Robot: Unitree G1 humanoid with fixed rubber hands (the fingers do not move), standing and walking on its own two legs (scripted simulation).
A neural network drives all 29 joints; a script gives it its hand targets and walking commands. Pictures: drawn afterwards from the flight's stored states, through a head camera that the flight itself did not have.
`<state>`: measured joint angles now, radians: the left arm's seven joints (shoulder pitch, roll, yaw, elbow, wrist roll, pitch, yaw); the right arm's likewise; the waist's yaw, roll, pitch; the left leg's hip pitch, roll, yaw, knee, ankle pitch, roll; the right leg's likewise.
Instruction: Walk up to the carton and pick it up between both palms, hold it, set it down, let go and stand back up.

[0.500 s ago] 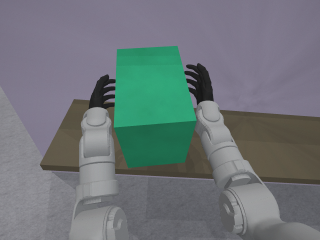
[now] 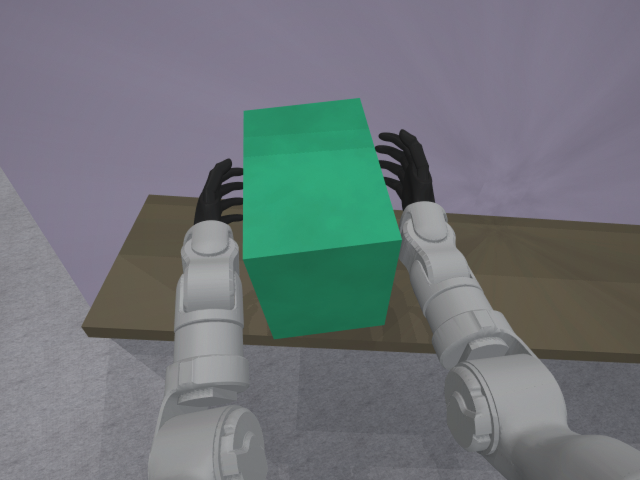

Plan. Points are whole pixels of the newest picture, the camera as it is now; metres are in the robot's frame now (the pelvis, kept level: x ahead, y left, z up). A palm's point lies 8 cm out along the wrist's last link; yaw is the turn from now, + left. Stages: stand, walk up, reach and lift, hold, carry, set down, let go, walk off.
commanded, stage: set down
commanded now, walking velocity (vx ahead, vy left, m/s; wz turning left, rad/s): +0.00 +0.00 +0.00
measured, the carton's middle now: (316, 221) +0.42 +0.01 +0.10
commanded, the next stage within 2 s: none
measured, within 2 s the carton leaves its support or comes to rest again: neither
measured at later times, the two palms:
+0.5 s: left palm (229, 234) +0.38 +0.12 +0.10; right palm (413, 197) +0.41 -0.12 +0.14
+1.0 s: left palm (237, 246) +0.39 +0.12 +0.07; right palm (408, 202) +0.44 -0.13 +0.12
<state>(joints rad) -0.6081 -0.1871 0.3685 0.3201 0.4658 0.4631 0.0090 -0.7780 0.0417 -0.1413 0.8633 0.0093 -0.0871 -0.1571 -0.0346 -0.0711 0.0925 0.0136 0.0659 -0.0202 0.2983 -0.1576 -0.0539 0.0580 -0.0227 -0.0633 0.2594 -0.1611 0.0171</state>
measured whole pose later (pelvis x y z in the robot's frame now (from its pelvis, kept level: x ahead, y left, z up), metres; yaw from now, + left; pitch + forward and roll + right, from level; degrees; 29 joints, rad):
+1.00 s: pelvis +0.01 -0.01 +0.00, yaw -3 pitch +4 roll -1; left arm -0.67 -0.24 0.52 0.65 0.44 0.18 0.12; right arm -0.90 0.02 -0.40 1.13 -0.23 -0.23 -0.04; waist 0.05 -0.03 -0.01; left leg -0.19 0.10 0.02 0.27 -0.13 -0.07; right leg -0.18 0.01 -0.02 0.25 -0.13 0.00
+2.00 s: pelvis +0.01 -0.01 +0.00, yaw -4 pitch +8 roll +0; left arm -0.70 -0.27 0.61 0.70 0.48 0.08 0.13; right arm -0.91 0.05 -0.59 1.09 -0.41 -0.24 0.04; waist 0.07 -0.03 -0.03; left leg -0.27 0.10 0.05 0.28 -0.13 -0.07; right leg -0.29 0.01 0.00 0.29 -0.14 0.00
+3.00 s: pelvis +0.01 -0.01 +0.00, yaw -5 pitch +7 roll +0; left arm -0.69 -0.30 0.63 0.66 0.54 0.05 0.11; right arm -0.84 0.10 -0.65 0.98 -0.44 -0.21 0.07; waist 0.06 -0.05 -0.01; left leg -0.27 0.10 0.06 0.28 -0.13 -0.06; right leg -0.29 0.01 0.01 0.31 -0.15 0.00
